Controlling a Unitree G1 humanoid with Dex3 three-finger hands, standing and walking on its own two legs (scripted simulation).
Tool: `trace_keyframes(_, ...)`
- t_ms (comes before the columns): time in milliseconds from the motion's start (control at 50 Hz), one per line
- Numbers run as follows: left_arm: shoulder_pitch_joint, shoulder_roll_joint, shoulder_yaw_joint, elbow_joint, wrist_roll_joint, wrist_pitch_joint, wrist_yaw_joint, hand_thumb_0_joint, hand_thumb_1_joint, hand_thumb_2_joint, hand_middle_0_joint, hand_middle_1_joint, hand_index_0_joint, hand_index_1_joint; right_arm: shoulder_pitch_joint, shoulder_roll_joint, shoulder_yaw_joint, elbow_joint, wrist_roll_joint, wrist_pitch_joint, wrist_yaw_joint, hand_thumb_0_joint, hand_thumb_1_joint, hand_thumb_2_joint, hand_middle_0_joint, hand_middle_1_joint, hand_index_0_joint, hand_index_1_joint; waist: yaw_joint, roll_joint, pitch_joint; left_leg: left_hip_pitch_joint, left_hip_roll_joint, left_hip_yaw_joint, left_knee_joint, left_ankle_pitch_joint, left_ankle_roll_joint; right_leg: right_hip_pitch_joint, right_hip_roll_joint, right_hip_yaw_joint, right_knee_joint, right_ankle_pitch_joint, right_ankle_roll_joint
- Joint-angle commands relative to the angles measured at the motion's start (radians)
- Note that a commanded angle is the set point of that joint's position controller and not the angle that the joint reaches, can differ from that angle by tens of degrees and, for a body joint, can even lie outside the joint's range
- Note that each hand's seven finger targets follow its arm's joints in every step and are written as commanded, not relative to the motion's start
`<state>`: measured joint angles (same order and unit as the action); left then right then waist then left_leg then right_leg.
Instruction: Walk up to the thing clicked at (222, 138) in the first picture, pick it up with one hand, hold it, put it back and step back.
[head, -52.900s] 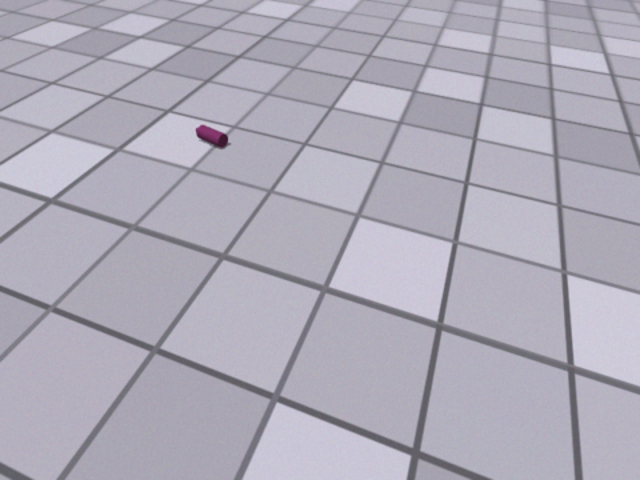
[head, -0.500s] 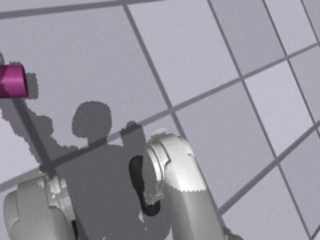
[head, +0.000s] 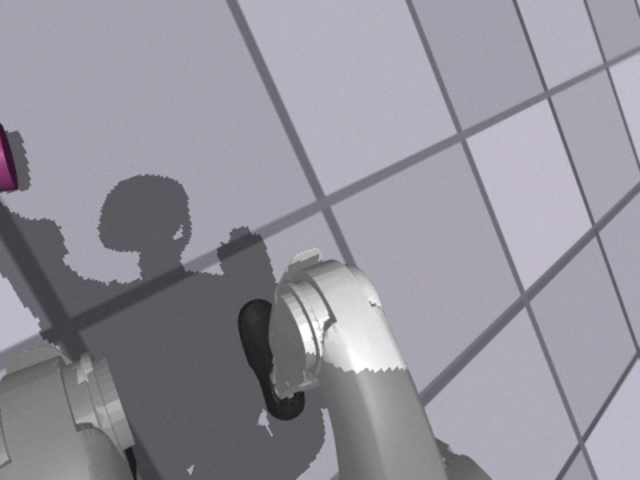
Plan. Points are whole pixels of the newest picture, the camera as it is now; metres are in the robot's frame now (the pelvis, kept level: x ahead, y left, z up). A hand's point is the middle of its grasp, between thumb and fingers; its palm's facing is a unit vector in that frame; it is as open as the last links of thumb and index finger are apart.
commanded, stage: rest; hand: left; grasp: from above
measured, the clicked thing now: out of the picture +0.53 +0.25 -0.27
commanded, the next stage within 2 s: open in 0.56 s
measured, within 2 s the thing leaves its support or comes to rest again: rests again in 0.78 s
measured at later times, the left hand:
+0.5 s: hand out of the picture +0.52 +0.23 -0.25, palm faces -0.49 -0.07 -0.87, open 10.4 cm
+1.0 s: hand out of the picture +0.53 +0.24 -0.25, palm faces -0.47 -0.06 -0.88, open 11.3 cm
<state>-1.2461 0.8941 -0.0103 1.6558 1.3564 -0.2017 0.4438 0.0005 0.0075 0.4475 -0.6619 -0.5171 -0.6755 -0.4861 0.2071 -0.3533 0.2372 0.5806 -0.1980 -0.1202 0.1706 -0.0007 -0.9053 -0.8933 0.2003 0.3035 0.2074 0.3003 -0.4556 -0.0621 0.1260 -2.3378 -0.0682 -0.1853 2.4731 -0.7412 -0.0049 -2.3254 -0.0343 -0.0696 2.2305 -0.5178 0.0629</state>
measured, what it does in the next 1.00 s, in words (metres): stands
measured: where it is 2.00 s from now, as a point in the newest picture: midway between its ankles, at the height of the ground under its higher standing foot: (205, 436)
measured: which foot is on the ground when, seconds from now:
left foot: down 0.00-1.00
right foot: down 0.00-1.00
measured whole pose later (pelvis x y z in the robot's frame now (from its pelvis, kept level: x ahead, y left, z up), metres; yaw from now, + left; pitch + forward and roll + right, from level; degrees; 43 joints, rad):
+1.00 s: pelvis +0.00 +0.00 +0.00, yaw -2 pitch +33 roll -16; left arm -1.29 1.00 -0.02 1.71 1.34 -0.18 0.48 0.00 -0.07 0.62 -0.45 -0.68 -0.46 -0.67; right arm 0.19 -0.38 0.31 0.56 -0.21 -0.17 0.20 0.00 -0.91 -0.90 0.20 0.30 0.21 0.30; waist -0.51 -0.09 0.18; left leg -2.33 -0.06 -0.21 2.48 -0.74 0.01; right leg -2.30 -0.02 -0.10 2.21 -0.51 0.07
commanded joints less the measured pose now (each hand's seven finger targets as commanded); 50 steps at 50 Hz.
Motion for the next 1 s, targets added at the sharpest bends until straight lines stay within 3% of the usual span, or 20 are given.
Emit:
trace_keyframes(0, -0.388, 0.181, 0.014, -0.173, 0.002, -0.013, 0.072, 0.000, 0.606, 0.739, -0.932, -0.672, -0.952, -0.651, 0.249, -0.317, -0.085, 0.035, -0.008, -0.001, -0.002, 0.000, -0.900, -0.898, 0.201, 0.301, 0.200, 0.301, -0.085, 0.545, -0.727, 0.522, 0.038, 0.084, -0.288, 0.300, -0.001, 0.479, 0.033, -0.146, -0.137, 0.173, -0.091)
trace_keyframes(120, -0.365, 0.134, -0.015, -0.094, 0.000, 0.009, 0.096, 0.000, 0.591, 0.728, -0.906, -0.693, -0.932, -0.665, 0.224, -0.324, -0.077, 0.040, -0.012, -0.020, 0.014, 0.000, -0.901, -0.899, 0.201, 0.301, 0.200, 0.301, -0.104, 0.545, -0.663, 0.530, 0.045, 0.062, -0.288, 0.287, -0.004, 0.412, 0.032, -0.158, -0.122, 0.167, -0.087)
trace_keyframes(160, -0.387, 0.177, -0.005, -0.129, -0.003, 0.011, 0.105, 0.000, 0.560, 0.735, -0.893, -0.678, -0.912, -0.658, 0.221, -0.322, -0.073, 0.035, -0.003, -0.022, 0.015, 0.000, -0.899, -0.899, 0.201, 0.301, 0.201, 0.301, -0.092, 0.565, -0.687, 0.527, 0.046, 0.063, -0.309, 0.276, 0.000, 0.438, 0.038, -0.152, -0.128, 0.165, -0.085)
trace_keyframes(240, -0.360, 0.161, -0.011, -0.067, -0.014, 0.027, 0.105, 0.000, 0.533, 0.703, -0.862, -0.684, -0.887, -0.657, 0.229, -0.334, -0.065, 0.038, -0.007, -0.029, 0.022, 0.000, -0.900, -0.899, 0.201, 0.301, 0.201, 0.301, -0.114, 0.492, -0.648, 0.462, 0.043, 0.067, -0.289, 0.268, 0.011, 0.459, 0.039, -0.154, -0.140, 0.172, -0.080)
trace_keyframes(260, -0.368, 0.178, -0.010, -0.094, -0.020, 0.026, 0.106, 0.000, 0.512, 0.722, -0.857, -0.689, -0.878, -0.667, 0.222, -0.331, -0.063, 0.034, 0.001, -0.029, 0.020, 0.000, -0.902, -0.900, 0.201, 0.301, 0.201, 0.301, -0.098, 0.517, -0.671, 0.478, 0.044, 0.066, -0.299, 0.277, 0.008, 0.471, 0.040, -0.149, -0.138, 0.177, -0.083)
trace_keyframes(300, -0.355, 0.147, -0.016, -0.059, -0.022, 0.033, 0.100, 0.000, 0.533, 0.684, -0.857, -0.690, -0.887, -0.657, 0.231, -0.335, -0.064, 0.032, -0.004, -0.032, 0.025, 0.000, -0.902, -0.900, 0.201, 0.301, 0.201, 0.301, -0.120, 0.522, -0.648, 0.512, 0.050, 0.050, -0.303, 0.297, 0.000, 0.442, 0.036, -0.156, -0.130, 0.183, -0.082)
trace_keyframes(340, -0.333, 0.153, -0.015, -0.027, -0.024, 0.033, 0.092, 0.000, 0.515, 0.680, -0.851, -0.671, -0.877, -0.644, 0.225, -0.352, -0.057, 0.023, -0.007, -0.037, 0.028, 0.000, -0.903, -0.901, 0.201, 0.301, 0.200, 0.301, -0.129, 0.496, -0.621, 0.489, 0.049, 0.046, -0.292, 0.299, 0.000, 0.448, 0.035, -0.160, -0.131, 0.182, -0.083)
trace_keyframes(380, -0.356, 0.226, 0.023, -0.081, -0.020, 0.027, 0.092, 0.000, 0.495, 0.706, -0.838, -0.690, -0.861, -0.666, 0.234, -0.365, -0.055, 0.013, -0.003, -0.035, 0.024, 0.000, -0.903, -0.901, 0.201, 0.301, 0.200, 0.301, -0.114, 0.510, -0.668, 0.496, 0.050, 0.046, -0.297, 0.319, -0.002, 0.485, 0.033, -0.154, -0.137, 0.191, -0.084)
trace_keyframes(460, -0.350, 0.225, 0.008, -0.065, -0.018, 0.015, 0.092, 0.000, 0.502, 0.645, -0.847, -0.668, -0.875, -0.639, 0.213, -0.351, -0.038, 0.004, -0.006, -0.039, 0.023, 0.000, -0.908, -0.903, 0.201, 0.301, 0.200, 0.301, -0.116, 0.495, -0.640, 0.455, 0.047, 0.058, -0.289, 0.257, 0.009, 0.507, 0.044, -0.158, -0.142, 0.161, -0.082)
trace_keyframes(520, -0.387, 0.257, 0.021, -0.121, -0.009, 0.006, 0.105, 0.000, 0.518, 0.661, -0.858, -0.665, -0.884, -0.637, 0.223, -0.353, -0.039, 0.003, -0.003, -0.040, 0.018, 0.000, -0.905, -0.902, 0.201, 0.301, 0.200, 0.301, -0.113, 0.560, -0.700, 0.521, 0.054, 0.048, -0.302, 0.292, -0.002, 0.508, 0.040, -0.160, -0.137, 0.186, -0.084)
trace_keyframes(540, -0.353, 0.218, -0.004, -0.080, -0.006, 0.007, 0.103, 0.000, 0.516, 0.629, -0.858, -0.651, -0.887, -0.621, 0.219, -0.350, -0.036, 0.005, -0.008, -0.041, 0.021, 0.000, -0.908, -0.903, 0.201, 0.301, 0.200, 0.301, -0.129, 0.552, -0.658, 0.513, 0.053, 0.055, -0.288, 0.286, 0.002, 0.498, 0.043, -0.161, -0.138, 0.187, -0.083)
trace_keyframes(640, -0.378, 0.238, -0.003, -0.088, -0.014, 0.008, 0.104, 0.000, 0.500, 0.657, -0.852, -0.656, -0.875, -0.632, 0.217, -0.357, -0.030, 0.011, -0.010, -0.046, 0.018, 0.000, -0.906, -0.903, 0.201, 0.301, 0.200, 0.301, -0.134, 0.515, -0.622, 0.454, 0.051, 0.056, -0.289, 0.250, 0.009, 0.500, 0.045, -0.161, -0.153, 0.160, -0.080)
trace_keyframes(680, -0.399, 0.251, -0.002, -0.124, -0.016, 0.005, 0.110, 0.000, 0.340, 0.659, -0.692, -0.648, -0.715, -0.636, 0.223, -0.353, -0.029, 0.017, -0.006, -0.044, 0.016, 0.000, -0.898, -0.901, 0.201, 0.301, 0.201, 0.301, -0.120, 0.561, -0.665, 0.504, 0.059, 0.045, -0.304, 0.278, -0.001, 0.502, 0.043, -0.166, -0.147, 0.180, -0.084)
trace_keyframes(720, -0.362, 0.208, -0.019, -0.059, -0.016, 0.009, 0.108, 0.000, 0.180, 0.596, -0.549, -0.661, -0.575, -0.635, 0.211, -0.359, -0.035, 0.018, -0.007, -0.046, 0.018, 0.000, -0.898, -0.900, 0.201, 0.301, 0.201, 0.301, -0.134, 0.547, -0.628, 0.519, 0.063, 0.029, -0.303, 0.282, -0.009, 0.452, 0.040, -0.177, -0.133, 0.177, -0.084)
trace_keyframes(740, -0.343, 0.202, -0.022, -0.045, -0.015, 0.010, 0.103, 0.000, 0.100, 0.587, -0.504, -0.664, -0.530, -0.638, 0.213, -0.366, -0.035, 0.016, -0.009, -0.047, 0.021, 0.000, -0.899, -0.901, 0.201, 0.301, 0.201, 0.301, -0.146, 0.535, -0.600, 0.494, 0.060, 0.032, -0.294, 0.278, -0.006, 0.451, 0.040, -0.178, -0.135, 0.175, -0.082)
trace_keyframes(760, -0.362, 0.235, -0.003, -0.076, -0.016, 0.010, 0.104, 0.000, 0.020, 0.593, -0.467, -0.665, -0.490, -0.640, 0.227, -0.369, -0.036, 0.023, -0.006, -0.043, 0.020, 0.000, -0.897, -0.900, 0.201, 0.301, 0.201, 0.301, -0.139, 0.541, -0.633, 0.499, 0.062, 0.028, -0.301, 0.295, -0.007, 0.476, 0.040, -0.175, -0.138, 0.185, -0.082)
trace_keyframes(780, -0.352, 0.218, -0.012, -0.062, -0.012, 0.017, 0.099, 0.000, -0.038, 0.605, -0.444, -0.664, -0.463, -0.645, 0.216, -0.369, -0.033, 0.020, -0.009, -0.043, 0.020, 0.000, -0.897, -0.900, 0.201, 0.301, 0.201, 0.301, -0.138, 0.543, -0.619, 0.509, 0.062, 0.030, -0.286, 0.306, -0.009, 0.455, 0.035, -0.170, -0.132, 0.192, -0.084)
trace_keyframes(840, -0.369, 0.242, 0.004, -0.104, -0.014, 0.019, 0.096, 0.000, -0.112, 0.662, -0.401, -0.705, -0.413, -0.693, 0.222, -0.367, -0.032, 0.022, -0.011, -0.037, 0.021, 0.000, -0.900, -0.902, 0.201, 0.301, 0.201, 0.301, -0.130, 0.565, -0.645, 0.524, 0.064, 0.032, -0.296, 0.327, -0.012, 0.481, 0.035, -0.167, -0.142, 0.202, -0.086)
trace_keyframes(900, -0.332, 0.220, -0.005, -0.066, -0.024, 0.021, 0.082, 0.000, -0.152, 0.696, -0.355, -0.749, -0.370, -0.734, 0.215, -0.368, -0.025, 0.016, -0.013, -0.037, 0.024, 0.000, -0.898, -0.902, 0.201, 0.301, 0.201, 0.301, -0.138, 0.534, -0.589, 0.488, 0.063, 0.032, -0.286, 0.305, -0.009, 0.456, 0.035, -0.170, -0.147, 0.184, -0.084)
trace_keyframes(980, -0.346, 0.257, 0.007, -0.110, -0.023, 0.016, 0.069, 0.000, -0.212, 0.745, -0.320, -0.784, -0.329, -0.776, 0.222, -0.366, -0.020, 0.014, -0.013, -0.028, 0.021, 0.000, -0.901, -0.903, 0.201, 0.301, 0.201, 0.301, -0.127, 0.535, -0.635, 0.483, 0.060, 0.044, -0.280, 0.315, -0.004, 0.511, 0.036, -0.166, -0.150, 0.199, -0.085)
